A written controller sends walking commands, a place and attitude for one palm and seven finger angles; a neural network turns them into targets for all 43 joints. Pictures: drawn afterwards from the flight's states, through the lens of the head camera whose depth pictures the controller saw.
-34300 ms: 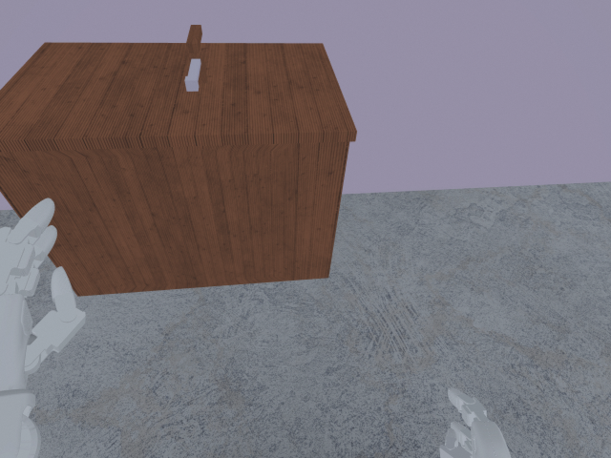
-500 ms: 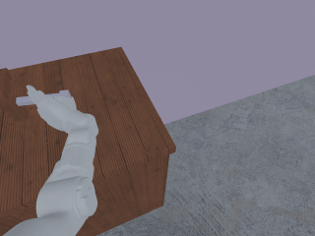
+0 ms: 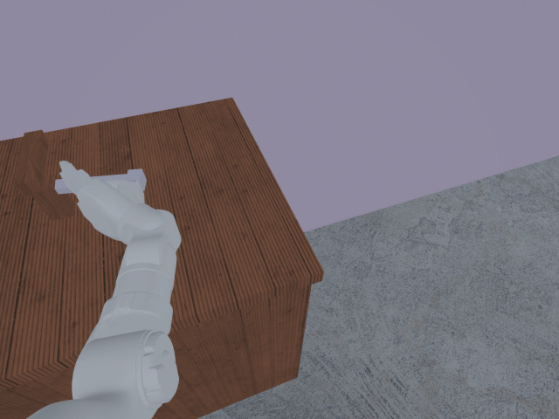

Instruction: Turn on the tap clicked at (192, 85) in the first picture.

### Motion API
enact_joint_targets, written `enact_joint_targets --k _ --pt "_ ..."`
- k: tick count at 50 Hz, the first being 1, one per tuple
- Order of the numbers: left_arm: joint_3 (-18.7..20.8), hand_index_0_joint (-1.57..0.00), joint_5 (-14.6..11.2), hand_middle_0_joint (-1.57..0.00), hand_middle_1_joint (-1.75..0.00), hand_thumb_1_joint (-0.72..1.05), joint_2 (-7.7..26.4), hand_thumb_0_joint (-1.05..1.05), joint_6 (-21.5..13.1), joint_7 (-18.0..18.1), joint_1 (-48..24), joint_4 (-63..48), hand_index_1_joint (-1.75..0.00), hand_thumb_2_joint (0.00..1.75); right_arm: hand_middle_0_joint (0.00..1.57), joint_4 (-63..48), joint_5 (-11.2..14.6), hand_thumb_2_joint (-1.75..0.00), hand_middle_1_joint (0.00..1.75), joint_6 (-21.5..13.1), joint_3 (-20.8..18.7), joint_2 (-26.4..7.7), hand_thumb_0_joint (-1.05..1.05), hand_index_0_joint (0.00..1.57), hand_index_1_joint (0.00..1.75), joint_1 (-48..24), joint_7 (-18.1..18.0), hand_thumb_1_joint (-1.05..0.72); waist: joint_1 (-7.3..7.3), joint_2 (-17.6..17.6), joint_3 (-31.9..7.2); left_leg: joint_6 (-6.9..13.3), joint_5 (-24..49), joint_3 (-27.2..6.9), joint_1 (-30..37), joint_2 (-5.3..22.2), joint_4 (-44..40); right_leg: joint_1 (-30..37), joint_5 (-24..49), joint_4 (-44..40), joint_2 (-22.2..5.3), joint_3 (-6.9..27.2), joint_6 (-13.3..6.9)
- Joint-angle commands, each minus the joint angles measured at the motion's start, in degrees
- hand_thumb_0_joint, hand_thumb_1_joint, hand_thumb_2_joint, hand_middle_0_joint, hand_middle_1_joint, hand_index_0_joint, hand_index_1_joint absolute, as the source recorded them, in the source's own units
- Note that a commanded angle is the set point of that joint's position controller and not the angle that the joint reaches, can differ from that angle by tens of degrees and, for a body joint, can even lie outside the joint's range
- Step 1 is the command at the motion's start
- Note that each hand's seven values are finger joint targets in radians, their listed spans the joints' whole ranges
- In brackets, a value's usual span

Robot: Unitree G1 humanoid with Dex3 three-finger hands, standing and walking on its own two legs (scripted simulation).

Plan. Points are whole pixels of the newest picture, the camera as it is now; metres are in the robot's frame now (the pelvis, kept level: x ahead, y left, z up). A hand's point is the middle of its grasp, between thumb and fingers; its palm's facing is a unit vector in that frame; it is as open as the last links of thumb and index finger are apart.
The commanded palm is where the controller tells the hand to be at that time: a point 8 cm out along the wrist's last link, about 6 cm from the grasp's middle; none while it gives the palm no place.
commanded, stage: lift the hand up off the lever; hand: left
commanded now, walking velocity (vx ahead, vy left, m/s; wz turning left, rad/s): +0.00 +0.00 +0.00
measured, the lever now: (136, 180) +0.50 +0.25 +0.06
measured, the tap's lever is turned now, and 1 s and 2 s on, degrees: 77 77 77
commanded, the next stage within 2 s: draw the hand back beside the body in 0.64 s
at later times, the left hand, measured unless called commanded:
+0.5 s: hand (128, 183) +0.42 +0.22 +0.13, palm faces +0.83 -0.56 -0.08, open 7.8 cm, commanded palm +0.37 +0.23 +0.13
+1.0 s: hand (143, 190) +0.40 +0.19 +0.14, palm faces +0.42 -0.90 -0.11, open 7.8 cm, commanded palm +0.34 +0.24 +0.15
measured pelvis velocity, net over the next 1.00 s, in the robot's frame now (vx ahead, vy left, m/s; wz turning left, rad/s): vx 0.00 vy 0.00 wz -0.06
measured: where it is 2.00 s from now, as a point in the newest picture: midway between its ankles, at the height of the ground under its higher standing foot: outside the picture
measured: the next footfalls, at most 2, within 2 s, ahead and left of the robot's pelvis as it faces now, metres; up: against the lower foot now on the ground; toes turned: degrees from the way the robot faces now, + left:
none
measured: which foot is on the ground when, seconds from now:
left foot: down 0.00-1.00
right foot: down 0.00-1.00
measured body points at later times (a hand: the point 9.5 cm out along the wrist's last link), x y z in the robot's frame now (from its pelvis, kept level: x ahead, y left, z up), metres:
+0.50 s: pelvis -0.01 +0.00 +0.00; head +0.00 -0.01 +0.45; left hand +0.37 +0.24 +0.14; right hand +0.09 -0.25 -0.12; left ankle +0.00 +0.12 -0.72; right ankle -0.03 -0.09 -0.72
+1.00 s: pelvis +0.00 +0.00 +0.01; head -0.01 -0.01 +0.46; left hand +0.37 +0.24 +0.15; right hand +0.08 -0.26 -0.11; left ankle +0.00 +0.12 -0.72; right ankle -0.03 -0.09 -0.72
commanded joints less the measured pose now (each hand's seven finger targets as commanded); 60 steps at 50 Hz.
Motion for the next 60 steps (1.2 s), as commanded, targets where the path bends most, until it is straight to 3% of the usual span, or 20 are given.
enact_joint_targets --k 1,5,6,13,17,20,28,30,37,38,39,40,41,46,47,48,49,50,55,60 --pt "-4.16 -0.15 3.46 -0.15 -0.15 0.90 9.36 0.00 -3.01 0.77 -28.36 -14.46 -0.15 0.90 0.20 -5.27 -0.12 -0.90 0.30 -2.22 -2.15 -7.04 0.00 0.20 0.30 -1.64 -0.61 -0.90 -0.45 -1.22 -14.84 0.80 21.58 1.29 9.84 -0.28 -2.91 5.85 21.15 -4.08 -1.01 0.21 1.22" --pt "-1.99 -0.15 2.56 -0.15 -0.15 0.90 11.60 0.00 -1.72 0.43 -26.17 -16.74 -0.15 0.90 0.20 -5.95 0.16 -0.90 0.30 -2.03 -2.24 -7.02 0.00 0.20 0.30 -2.50 -1.30 -0.90 0.93 -1.59 -17.65 0.79 22.12 1.75 10.20 -0.63 -3.50 9.69 23.31 -4.51 -1.32 0.58 1.26" --pt "-3.75 -0.15 2.26 -0.15 -0.15 0.90 9.39 0.00 -1.15 0.17 -25.90 -16.50 -0.15 0.90 0.20 -6.23 0.34 -0.90 0.30 -2.09 -2.01 -6.69 0.00 0.20 0.30 -3.00 -1.31 -0.90 0.69 -0.92 -16.81 0.86 22.09 2.06 10.29 -0.64 -3.63 9.19 23.44 -4.60 -1.39 0.64 1.33" --pt "-3.73 -0.15 1.48 -0.15 -0.15 0.90 9.83 0.00 1.57 -0.70 -25.43 -15.34 -0.15 0.90 0.20 -6.30 1.02 -0.90 0.30 -2.11 -1.57 -6.85 0.00 0.20 0.30 -4.18 -1.90 -0.90 0.58 -2.63 -13.96 1.44 19.06 2.36 9.62 -0.82 -4.98 9.90 21.97 -6.71 -1.80 1.10 1.67" --pt "-5.94 -0.15 1.54 -0.15 -0.15 0.90 7.76 0.00 1.27 -0.77 -27.49 -16.70 -0.15 0.90 0.20 -5.96 0.98 -0.90 0.30 -2.86 -1.51 -6.68 0.00 0.20 0.30 -4.65 -1.95 -0.90 0.19 -2.32 -13.34 1.32 18.71 1.87 10.79 -0.74 -5.27 8.45 20.23 -6.81 -1.51 0.82 1.51" --pt "-3.67 -0.15 1.56 -0.15 -0.15 0.90 10.60 0.00 1.32 -0.66 -27.32 -17.04 -0.15 0.90 0.20 -5.61 0.99 -0.90 0.30 -2.89 -1.68 -6.75 0.00 0.20 0.30 -5.13 -2.29 -0.90 0.91 -1.57 -13.75 1.26 17.92 1.81 10.71 -0.91 -5.48 9.22 19.37 -7.22 -1.53 0.98 1.41" --pt "-5.04 -0.15 1.52 -0.15 -0.15 0.90 8.76 0.00 2.52 -0.30 -27.62 -16.12 -0.15 0.90 0.20 -5.79 1.07 -0.90 0.30 -2.97 -1.48 -6.55 0.00 0.20 0.30 -5.49 -2.36 -0.90 0.80 -2.14 -14.46 1.27 18.12 2.17 10.64 -1.03 -5.72 9.63 19.98 -7.31 -1.79 1.13 1.51" --pt "-2.82 -0.15 1.68 -0.15 -0.15 0.90 11.11 0.00 2.53 0.03 -27.16 -15.20 -0.15 0.90 0.20 -5.30 0.91 -0.90 0.30 -2.96 -1.57 -6.76 0.00 0.20 0.30 -5.16 -2.50 -0.90 1.22 -2.91 -13.86 1.32 17.71 1.96 10.16 -1.03 -5.77 9.48 19.58 -7.41 -1.66 1.04 1.59" --pt "-2.48 -0.15 2.06 -0.15 -0.15 0.90 11.87 0.00 2.06 0.24 -29.37 -14.36 -0.15 0.90 0.20 -5.61 0.90 -0.90 0.30 -2.90 -1.37 -6.74 0.00 0.20 0.30 -4.90 -2.43 -0.90 0.62 -3.16 -13.81 1.79 16.18 2.34 8.96 -1.03 -5.55 9.02 18.89 -7.48 -2.05 1.65 1.97" --pt "-12.41 -0.15 5.05 -0.15 -0.15 0.90 10.37 0.00 1.97 -8.51 -24.95 -18.16 -0.15 0.90 0.20 -6.56 1.49 -0.90 0.30 -1.70 -1.72 -7.90 0.00 0.20 0.30 -3.79 -3.60 -0.90 -0.73 -5.49 -15.00 2.32 18.27 3.41 10.71 -1.02 -5.48 10.85 24.71 -5.81 -1.55 3.15 1.42" --pt "-7.54 -0.15 3.71 -0.15 -0.16 0.90 15.69 0.00 1.68 -12.27 -23.12 -20.05 -0.16 0.90 0.20 -8.20 2.46 -0.90 0.30 -1.34 -1.93 -8.03 0.00 0.20 0.30 -3.16 -4.65 -0.90 0.76 -3.49 -17.30 2.72 19.95 3.80 11.74 -1.16 -5.69 13.34 27.84 -6.26 -1.64 3.65 1.07" --pt "-6.32 -0.15 3.07 -0.15 -0.16 0.90 18.33 0.00 1.10 -14.49 -22.84 -22.73 -0.16 0.90 0.20 -8.62 2.55 -0.90 0.30 -0.92 -1.83 -8.17 0.00 0.20 0.30 -2.90 -5.44 -0.90 1.57 -1.21 -19.15 2.86 21.97 3.87 13.53 -1.22 -6.23 15.62 30.13 -6.18 -1.67 3.97 0.98" --pt "-9.16 -0.15 2.35 -0.15 -0.16 0.90 16.08 0.00 0.74 -16.96 -21.48 -25.85 -0.16 0.90 0.20 -9.67 3.25 -0.90 0.30 -0.70 -1.50 -7.38 0.00 0.20 0.30 -3.20 -5.87 -0.90 1.75 -0.48 -19.28 2.86 23.27 3.85 14.87 -1.23 -6.63 16.44 31.72 -6.18 -1.50 3.99 1.03" --pt "-6.80 -0.16 -7.42 -0.16 -0.18 0.90 16.90 0.00 -1.34 -30.96 -1.58 -30.16 -0.18 0.90 0.20 -12.73 5.76 -0.90 0.30 -0.22 -0.24 -7.02 0.00 0.20 0.30 -4.50 -7.45 -0.90 4.85 -5.02 -12.92 2.80 22.38 4.14 14.59 -0.74 -9.76 21.28 36.16 -8.81 -1.28 4.46 1.84" --pt "-4.28 -0.16 -8.87 -0.16 -0.18 0.90 18.69 0.00 -0.82 -31.54 1.43 -31.25 -0.18 0.90 0.20 -13.29 6.12 -0.90 0.30 -0.34 0.03 -6.98 0.00 0.20 0.30 -5.27 -7.75 -0.90 5.99 -5.14 -12.04 2.73 21.25 4.26 14.37 -0.67 -10.66 22.44 35.46 -9.53 -1.44 4.65 2.09" --pt "-1.60 -0.16 -6.84 -0.16 -0.18 0.90 31.14 0.00 -1.01 -33.92 12.83 -25.29 -0.18 0.90 0.20 -11.76 6.22 -0.90 0.30 -0.35 -0.49 -7.46 0.00 0.20 0.30 -2.46 -6.19 -0.90 5.54 -3.93 -8.33 2.78 18.79 4.26 15.94 0.35 -12.75 23.78 35.86 -10.75 -3.22 5.93 3.02" --pt "-4.02 -0.16 -8.20 -0.16 -0.19 0.90 27.42 0.00 -1.72 -36.19 14.20 -28.67 -0.19 0.90 0.20 -13.66 6.76 -0.90 0.30 -0.31 -0.15 -7.10 0.00 0.20 0.30 -3.66 -5.63 -0.90 5.79 -4.27 -5.60 2.88 18.36 4.61 15.49 0.00 -14.00 23.85 34.02 -11.49 -2.82 5.42 2.67" --pt "-2.78 -0.16 -8.68 -0.16 -0.19 0.90 29.38 0.00 -2.76 -37.38 13.68 -32.07 -0.19 0.90 0.20 -14.09 6.94 -0.90 0.30 -0.47 -0.27 -7.38 0.00 0.20 0.30 -4.50 -5.62 -0.90 6.10 -1.73 -5.82 2.95 18.01 4.71 16.74 -0.12 -14.47 23.98 31.43 -12.25 -2.78 5.50 2.16" --pt "-9.64 -0.17 -9.48 -0.17 -0.20 0.90 25.75 0.00 -7.33 -40.87 9.20 -51.72 -0.20 0.90 0.20 -16.19 7.04 -0.90 0.30 -4.43 -0.40 -7.60 0.00 0.20 0.30 -9.00 -5.43 -0.90 3.82 3.63 -1.44 2.91 18.31 4.08 24.49 0.31 -16.15 18.48 24.31 -16.43 -1.20 5.50 1.19" --pt "-13.52 -0.17 -9.23 -0.17 -0.22 0.90 21.37 0.00 -8.58 -41.28 13.26 -51.41 -0.22 0.90 0.20 -15.03 6.52 -0.90 0.30 -6.87 -0.18 -7.68 0.00 0.20 0.30 -9.78 -5.76 -0.90 3.09 0.93 1.73 2.84 13.84 2.82 26.63 0.31 -17.75 15.70 17.56 -17.62 -0.74 4.80 1.16"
